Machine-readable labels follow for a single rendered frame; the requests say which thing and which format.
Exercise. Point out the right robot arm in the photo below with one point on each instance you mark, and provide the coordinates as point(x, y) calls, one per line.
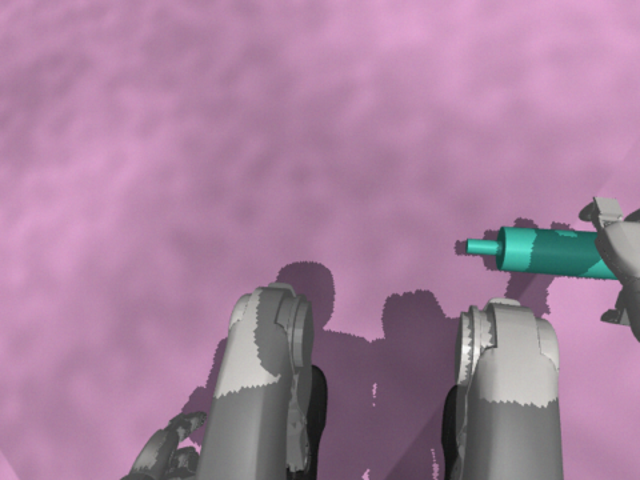
point(631, 299)

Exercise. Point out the left robot foot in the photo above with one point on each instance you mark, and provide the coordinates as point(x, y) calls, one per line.
point(316, 420)

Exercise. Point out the bottle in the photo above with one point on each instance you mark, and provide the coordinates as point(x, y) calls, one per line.
point(544, 251)

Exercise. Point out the left robot hand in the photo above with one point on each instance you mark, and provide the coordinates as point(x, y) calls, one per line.
point(160, 457)

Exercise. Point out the right robot foot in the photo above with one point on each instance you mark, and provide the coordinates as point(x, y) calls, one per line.
point(448, 437)

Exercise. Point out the right robot hand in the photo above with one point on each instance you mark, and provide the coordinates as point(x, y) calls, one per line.
point(618, 244)

